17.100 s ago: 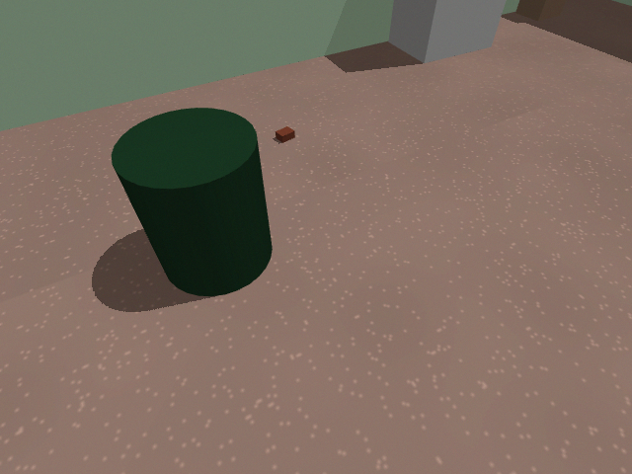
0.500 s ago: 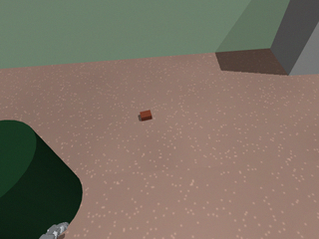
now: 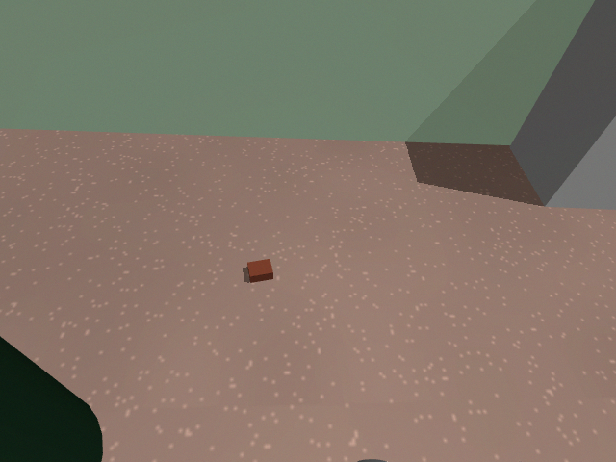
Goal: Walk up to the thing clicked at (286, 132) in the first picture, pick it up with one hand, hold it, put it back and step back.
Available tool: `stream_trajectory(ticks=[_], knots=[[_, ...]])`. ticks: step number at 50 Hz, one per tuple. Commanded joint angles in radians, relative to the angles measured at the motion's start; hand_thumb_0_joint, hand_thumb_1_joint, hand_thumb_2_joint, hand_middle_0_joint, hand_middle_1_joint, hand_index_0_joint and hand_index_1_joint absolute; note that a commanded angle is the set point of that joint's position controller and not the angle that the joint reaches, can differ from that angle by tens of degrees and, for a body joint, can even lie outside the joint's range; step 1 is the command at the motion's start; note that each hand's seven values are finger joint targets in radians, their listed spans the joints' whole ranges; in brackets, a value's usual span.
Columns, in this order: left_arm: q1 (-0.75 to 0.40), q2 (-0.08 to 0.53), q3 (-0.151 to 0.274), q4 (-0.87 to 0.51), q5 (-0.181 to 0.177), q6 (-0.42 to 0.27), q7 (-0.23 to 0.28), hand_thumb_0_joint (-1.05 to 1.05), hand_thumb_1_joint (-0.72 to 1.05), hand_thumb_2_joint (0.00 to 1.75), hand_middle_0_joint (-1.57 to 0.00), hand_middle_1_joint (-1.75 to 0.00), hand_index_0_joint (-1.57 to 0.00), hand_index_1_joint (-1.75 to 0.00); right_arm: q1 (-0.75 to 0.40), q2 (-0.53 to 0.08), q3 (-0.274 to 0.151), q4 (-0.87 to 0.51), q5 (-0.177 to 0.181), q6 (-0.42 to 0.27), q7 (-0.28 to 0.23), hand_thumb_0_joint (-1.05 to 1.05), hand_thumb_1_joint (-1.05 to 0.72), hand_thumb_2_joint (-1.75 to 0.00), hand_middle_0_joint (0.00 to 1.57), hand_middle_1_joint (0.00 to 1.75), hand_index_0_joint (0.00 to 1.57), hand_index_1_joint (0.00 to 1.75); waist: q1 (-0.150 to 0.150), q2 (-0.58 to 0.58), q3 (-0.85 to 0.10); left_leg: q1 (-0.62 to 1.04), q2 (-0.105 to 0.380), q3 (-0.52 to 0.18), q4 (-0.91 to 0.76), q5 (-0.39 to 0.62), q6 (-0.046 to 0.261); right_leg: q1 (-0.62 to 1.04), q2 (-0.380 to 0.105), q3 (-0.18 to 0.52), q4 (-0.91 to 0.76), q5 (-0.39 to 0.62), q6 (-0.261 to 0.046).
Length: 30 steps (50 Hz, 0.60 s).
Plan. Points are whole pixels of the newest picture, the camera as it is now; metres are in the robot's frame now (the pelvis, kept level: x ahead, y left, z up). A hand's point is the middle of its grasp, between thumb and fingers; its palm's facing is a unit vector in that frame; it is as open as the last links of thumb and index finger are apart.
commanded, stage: walk up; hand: left
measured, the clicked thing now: (260, 270) +0.90 +0.15 -0.75
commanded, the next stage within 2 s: none
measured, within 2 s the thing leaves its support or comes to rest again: neither
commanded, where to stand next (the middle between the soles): +0.49 -0.05 m, yaw +1 degrees
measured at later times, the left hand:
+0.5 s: hand (178, 393) +0.24 +0.19 -0.10, palm faces +0.01 -0.91 -0.42, open 7.4 cm
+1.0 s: hand (177, 317) +0.39 +0.24 -0.15, palm faces +0.02 -0.94 -0.33, open 7.4 cm
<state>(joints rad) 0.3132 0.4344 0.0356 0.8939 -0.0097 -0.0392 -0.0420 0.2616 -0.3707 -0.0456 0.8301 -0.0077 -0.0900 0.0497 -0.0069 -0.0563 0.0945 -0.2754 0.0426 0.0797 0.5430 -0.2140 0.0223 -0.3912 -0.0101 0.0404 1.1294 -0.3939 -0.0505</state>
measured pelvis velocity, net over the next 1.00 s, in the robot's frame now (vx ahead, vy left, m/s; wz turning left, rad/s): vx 0.36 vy -0.03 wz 0.07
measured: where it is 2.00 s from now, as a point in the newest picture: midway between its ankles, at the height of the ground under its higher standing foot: (308, 389)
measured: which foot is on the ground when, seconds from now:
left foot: down 0.00-0.30, up 0.32-0.78, down 0.80-1.00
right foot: up 0.00-0.26, down 0.28-0.84, up 0.86-1.00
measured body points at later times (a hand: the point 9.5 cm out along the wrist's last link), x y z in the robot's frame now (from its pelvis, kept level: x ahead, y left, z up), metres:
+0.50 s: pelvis +0.19 -0.08 +0.01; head +0.21 -0.12 +0.45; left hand +0.24 +0.24 -0.08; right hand +0.27 -0.39 -0.13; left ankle +0.20 +0.09 -0.66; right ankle +0.23 -0.17 -0.73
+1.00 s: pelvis +0.36 -0.03 +0.00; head +0.37 -0.01 +0.45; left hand +0.39 +0.29 -0.13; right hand +0.47 -0.34 -0.09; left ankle +0.40 +0.08 -0.73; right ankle +0.36 -0.18 -0.66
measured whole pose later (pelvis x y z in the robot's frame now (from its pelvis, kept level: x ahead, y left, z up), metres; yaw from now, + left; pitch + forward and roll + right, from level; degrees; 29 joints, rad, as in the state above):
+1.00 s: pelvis +0.36 -0.03 +0.00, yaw +4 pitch -4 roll -1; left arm 0.33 0.42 0.03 0.86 -0.01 -0.05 -0.03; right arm 0.27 -0.38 -0.04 0.81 -0.01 -0.07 0.05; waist 0.00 -0.04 0.10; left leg -0.26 0.01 0.04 0.54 -0.22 0.03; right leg -0.42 -0.05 0.02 1.07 -0.39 -0.04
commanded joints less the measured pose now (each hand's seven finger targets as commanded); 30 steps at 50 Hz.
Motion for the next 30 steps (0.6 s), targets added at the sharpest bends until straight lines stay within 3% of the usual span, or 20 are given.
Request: stream_trajectory(ticks=[1, 4, 7, 10, 12, 13, 14, 15, 16, 17, 18, 19, 21, 22, 24, 25, 26, 27, 30], knots=[[0.094, 0.176, 0.062, -0.054, 0.001, -0.018, -0.007, 0.00, 0.90, 0.90, -0.20, -0.30, -0.20, -0.30, 0.048, -0.277, -0.083, -0.064, 0.012, -0.023, -0.024, 0.00, -0.90, -0.90, 0.20, 0.30, 0.20, 0.30, 0.014, 0.199, -0.062, 0.116, 0.210, -0.176, -0.272, 0.153, 0.168, -0.099, -0.071, 0.010, -0.114, 0.102, 0.037], [-0.006, 0.165, 0.064, -0.087, 0.013, -0.017, -0.025, 0.00, 0.90, 0.90, -0.20, -0.30, -0.20, -0.30, 0.069, -0.297, -0.089, -0.070, 0.005, -0.025, -0.021, 0.00, -0.90, -0.90, 0.20, 0.30, 0.20, 0.30, -0.013, 0.216, -0.010, 0.107, 0.221, -0.161, -0.315, 0.064, 0.203, -0.141, -0.103, -0.025, -0.280, 0.139, 0.061], [-0.069, 0.158, 0.071, -0.097, 0.022, -0.023, -0.036, 0.00, 0.90, 0.90, -0.20, -0.30, -0.20, -0.30, 0.072, -0.315, -0.094, -0.072, 0.001, -0.020, -0.013, 0.00, -0.90, -0.90, 0.20, 0.30, 0.20, 0.30, -0.028, 0.220, 0.012, 0.067, 0.198, -0.137, -0.322, -0.079, 0.191, -0.084, -0.102, -0.058, -0.429, 0.213, 0.053], [-0.064, 0.167, 0.082, -0.074, 0.019, -0.030, -0.039, 0.00, 0.90, 0.90, -0.20, -0.30, -0.20, -0.30, 0.024, -0.316, -0.093, -0.090, 0.006, -0.013, -0.009, 0.00, -0.90, -0.90, 0.20, 0.30, 0.20, 0.30, -0.004, 0.206, 0.014, -0.017, 0.210, -0.150, -0.303, -0.195, 0.175, 0.035, -0.086, -0.075, -0.496, 0.251, 0.040], [0.000, 0.169, 0.090, -0.047, 0.023, -0.037, -0.035, 0.00, 0.90, 0.90, -0.20, -0.30, -0.20, -0.30, -0.003, -0.311, -0.089, -0.096, 0.006, -0.005, -0.011, 0.00, -0.90, -0.90, 0.20, 0.30, 0.20, 0.30, 0.044, 0.165, -0.021, -0.054, 0.206, -0.133, -0.206, -0.188, 0.158, 0.164, -0.067, -0.100, -0.541, 0.268, 0.036], [0.051, 0.189, 0.100, -0.031, 0.025, -0.045, -0.027, 0.00, 0.90, 0.90, -0.20, -0.30, -0.20, -0.30, 0.001, -0.285, -0.080, -0.100, 0.003, -0.002, -0.013, 0.00, -0.90, -0.90, 0.20, 0.30, 0.20, 0.30, 0.070, 0.109, -0.058, -0.059, 0.185, -0.120, -0.098, -0.127, 0.132, 0.261, -0.052, -0.095, -0.566, 0.227, 0.029], [0.128, 0.218, 0.114, -0.010, 0.027, -0.056, -0.016, 0.00, 0.90, 0.90, -0.20, -0.30, -0.20, -0.30, 0.044, -0.241, -0.063, -0.094, -0.001, 0.000, -0.014, 0.00, -0.90, -0.90, 0.20, 0.30, 0.20, 0.30, 0.103, -0.013, -0.131, -0.078, 0.121, -0.057, 0.127, -0.025, 0.107, 0.392, -0.043, -0.074, -0.622, 0.155, 0.014], [0.202, 0.282, 0.137, -0.002, 0.035, -0.067, 0.000, 0.00, 0.90, 0.90, -0.20, -0.30, -0.20, -0.30, 0.109, -0.168, -0.039, -0.096, 0.005, -0.001, -0.012, 0.00, -0.90, -0.90, 0.20, 0.30, 0.20, 0.30, 0.123, -0.240, -0.170, -0.183, 0.019, 0.014, 0.416, -0.116, 0.062, 0.466, -0.193, 0.164, -0.768, -0.048, -0.012], [0.172, 0.339, 0.137, -0.039, 0.033, -0.076, 0.009, 0.00, 0.90, 0.90, -0.20, -0.30, -0.20, -0.30, 0.144, -0.160, -0.029, -0.093, 0.009, 0.007, -0.014, 0.00, -0.90, -0.90, 0.20, 0.30, 0.20, 0.30, 0.093, -0.259, -0.123, -0.369, -0.098, -0.045, 0.560, -0.298, 0.012, 0.494, -0.379, 0.542, -0.887, -0.071, -0.092], [0.137, 0.346, 0.134, -0.043, 0.018, -0.068, 0.009, 0.00, 0.90, 0.90, -0.20, -0.30, -0.20, -0.30, 0.102, -0.268, -0.057, -0.076, 0.004, 0.017, -0.027, 0.00, -0.90, -0.90, 0.20, 0.30, 0.20, 0.30, 0.102, -0.167, -0.097, -0.380, -0.045, -0.101, 0.641, -0.315, 0.014, 0.438, -0.440, 0.622, -0.894, -0.030, -0.180], [0.106, 0.318, 0.125, -0.057, 0.006, -0.065, 0.013, 0.00, 0.90, 0.90, -0.20, -0.30, -0.20, -0.30, 0.081, -0.284, -0.062, -0.061, 0.005, 0.020, -0.032, 0.00, -0.90, -0.90, 0.20, 0.30, 0.20, 0.30, 0.088, -0.112, -0.046, -0.371, -0.009, -0.156, 0.650, -0.268, 0.013, 0.350, -0.414, 0.553, -0.892, 0.040, -0.181], [0.081, 0.286, 0.115, -0.060, 0.000, -0.065, 0.018, 0.00, 0.90, 0.90, -0.20, -0.30, -0.20, -0.30, 0.071, -0.269, -0.061, -0.043, 0.019, 0.022, -0.030, 0.00, -0.90, -0.90, 0.20, 0.30, 0.20, 0.30, 0.071, -0.067, -0.009, -0.341, 0.002, -0.211, 0.638, -0.211, 0.015, 0.286, -0.358, 0.413, -0.893, 0.128, -0.132], [0.009, 0.236, 0.098, -0.071, -0.003, -0.069, 0.025, 0.00, 0.90, 0.90, -0.20, -0.30, -0.20, -0.30, 0.136, -0.237, -0.057, -0.003, 0.030, 0.034, -0.019, 0.00, -0.90, -0.90, 0.20, 0.30, 0.20, 0.30, 0.015, -0.108, -0.013, -0.260, 0.007, -0.199, 0.543, -0.113, 0.016, 0.232, -0.243, 0.175, -0.874, 0.250, -0.038], [-0.001, 0.230, 0.094, -0.076, 0.002, -0.071, 0.024, 0.00, 0.90, 0.90, -0.20, -0.30, -0.20, -0.30, 0.145, -0.229, -0.055, 0.001, 0.026, 0.039, -0.012, 0.00, -0.90, -0.90, 0.20, 0.30, 0.20, 0.30, 0.006, -0.129, -0.032, -0.230, -0.006, -0.179, 0.521, -0.081, 0.013, 0.224, -0.213, 0.115, -0.868, 0.317, -0.050], [0.006, 0.217, 0.091, -0.095, 0.008, -0.079, 0.024, 0.00, 0.90, 0.90, -0.20, -0.30, -0.20, -0.30, 0.149, -0.227, -0.061, 0.004, 0.017, 0.050, -0.005, 0.00, -0.90, -0.90, 0.20, 0.30, 0.20, 0.30, 0.012, -0.114, -0.041, -0.235, -0.019, -0.169, 0.501, -0.032, -0.008, 0.229, -0.216, 0.068, -0.880, 0.342, -0.089], [0.012, 0.213, 0.088, -0.099, 0.008, -0.080, 0.025, 0.00, 0.90, 0.90, -0.20, -0.30, -0.20, -0.30, 0.136, -0.224, -0.066, 0.002, 0.013, 0.054, -0.003, 0.00, -0.90, -0.90, 0.20, 0.30, 0.20, 0.30, 0.013, -0.100, -0.033, -0.254, -0.021, -0.173, 0.478, -0.001, -0.015, 0.235, -0.216, 0.050, -0.894, 0.325, -0.083], [0.012, 0.217, 0.092, -0.111, 0.014, -0.081, 0.025, 0.00, 0.90, 0.90, -0.20, -0.30, -0.20, -0.30, 0.106, -0.220, -0.066, -0.010, 0.009, 0.057, 0.001, 0.00, -0.90, -0.90, 0.20, 0.30, 0.20, 0.30, 0.021, -0.087, -0.021, -0.271, -0.012, -0.175, 0.427, -0.002, -0.025, 0.232, -0.236, 0.051, -0.914, 0.262, -0.104], [0.021, 0.214, 0.094, -0.111, 0.015, -0.080, 0.027, 0.00, 0.90, 0.90, -0.20, -0.30, -0.20, -0.30, 0.072, -0.227, -0.070, -0.017, 0.006, 0.058, 0.004, 0.00, -0.90, -0.90, 0.20, 0.30, 0.20, 0.30, 0.032, -0.071, -0.001, -0.295, -0.010, -0.180, 0.397, 0.015, -0.030, 0.241, -0.241, 0.050, -0.930, 0.216, -0.094], [0.046, 0.231, 0.105, -0.116, 0.022, -0.077, 0.027, 0.00, 0.90, 0.90, -0.20, -0.30, -0.20, -0.30, -0.007, -0.218, -0.069, -0.048, -0.007, 0.053, 0.014, 0.00, -0.90, -0.90, 0.20, 0.30, 0.20, 0.30, 0.059, -0.058, 0.013, -0.328, 0.013, -0.180, 0.265, 0.025, -0.032, 0.287, -0.273, 0.054, -0.931, 0.125, -0.123]])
